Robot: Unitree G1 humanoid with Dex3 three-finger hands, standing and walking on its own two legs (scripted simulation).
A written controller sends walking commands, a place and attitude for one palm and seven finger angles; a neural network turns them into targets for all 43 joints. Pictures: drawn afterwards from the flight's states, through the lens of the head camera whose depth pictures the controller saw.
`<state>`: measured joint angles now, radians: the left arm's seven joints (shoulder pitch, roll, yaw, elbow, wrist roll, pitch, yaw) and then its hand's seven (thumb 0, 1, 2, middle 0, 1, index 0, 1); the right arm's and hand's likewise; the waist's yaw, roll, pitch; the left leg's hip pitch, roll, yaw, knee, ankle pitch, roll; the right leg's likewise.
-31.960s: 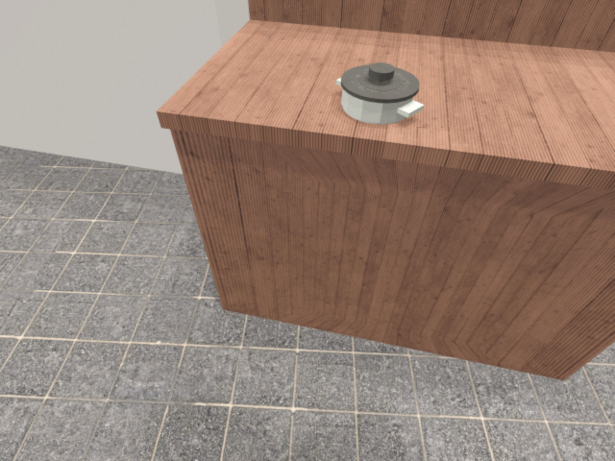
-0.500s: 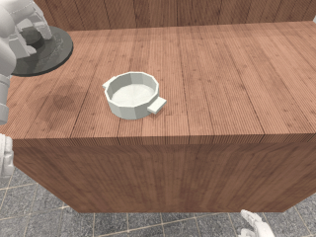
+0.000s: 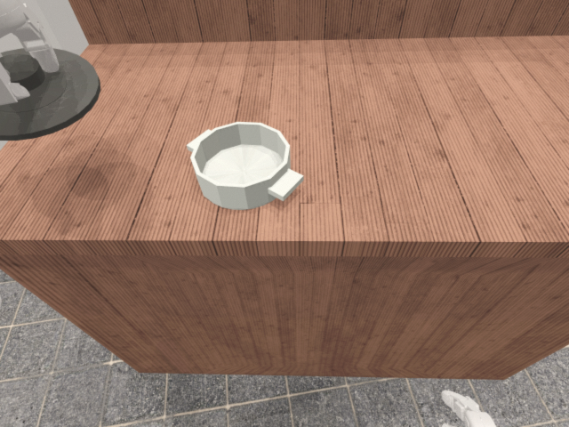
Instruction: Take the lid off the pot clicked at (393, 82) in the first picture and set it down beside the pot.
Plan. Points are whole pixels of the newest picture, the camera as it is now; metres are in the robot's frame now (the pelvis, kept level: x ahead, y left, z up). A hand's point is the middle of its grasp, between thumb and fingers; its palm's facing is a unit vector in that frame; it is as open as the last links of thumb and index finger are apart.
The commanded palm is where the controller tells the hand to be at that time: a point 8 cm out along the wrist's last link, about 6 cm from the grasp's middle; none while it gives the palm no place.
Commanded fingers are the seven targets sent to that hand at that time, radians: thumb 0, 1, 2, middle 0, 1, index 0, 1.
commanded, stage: lower the lid onto the table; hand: left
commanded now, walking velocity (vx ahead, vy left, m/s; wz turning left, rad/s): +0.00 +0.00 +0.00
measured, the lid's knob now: (17, 73) +0.45 +0.33 +0.27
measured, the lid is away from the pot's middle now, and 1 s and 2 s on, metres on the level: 0.25 0.23 0.22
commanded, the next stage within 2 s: none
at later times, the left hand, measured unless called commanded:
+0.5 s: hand (57, 83) +0.45 +0.29 +0.26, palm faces -0.18 -0.10 -0.98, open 7.9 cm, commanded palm +0.42 +0.30 +0.33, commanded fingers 0.00 0.47 1.25 -0.87 -0.75 -0.88 -0.73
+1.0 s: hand (53, 122) +0.42 +0.30 +0.22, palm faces -0.25 -0.12 -0.96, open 7.9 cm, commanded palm +0.41 +0.31 +0.30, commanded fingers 0.00 0.47 1.25 -0.87 -0.75 -0.88 -0.73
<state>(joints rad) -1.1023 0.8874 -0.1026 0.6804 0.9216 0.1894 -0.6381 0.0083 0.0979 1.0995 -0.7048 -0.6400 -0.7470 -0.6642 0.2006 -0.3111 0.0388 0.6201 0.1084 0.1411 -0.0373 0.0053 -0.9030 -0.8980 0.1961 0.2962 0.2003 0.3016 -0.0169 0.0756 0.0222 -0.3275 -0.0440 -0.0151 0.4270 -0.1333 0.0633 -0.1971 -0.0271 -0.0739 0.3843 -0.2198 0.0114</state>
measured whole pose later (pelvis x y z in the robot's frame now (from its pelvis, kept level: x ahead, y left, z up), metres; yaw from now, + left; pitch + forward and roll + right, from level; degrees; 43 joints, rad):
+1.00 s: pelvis +0.01 -0.01 +0.00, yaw +0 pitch +2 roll -1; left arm -0.95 0.83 -0.07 0.71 0.89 0.20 -0.60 0.01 0.10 1.10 -0.70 -0.64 -0.74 -0.66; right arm 0.18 -0.31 0.03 0.61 0.10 0.15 -0.03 0.00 -0.90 -0.90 0.20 0.30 0.20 0.30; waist -0.03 0.07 0.02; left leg -0.33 -0.03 -0.02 0.45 -0.16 0.05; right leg -0.19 -0.01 -0.08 0.40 -0.24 0.00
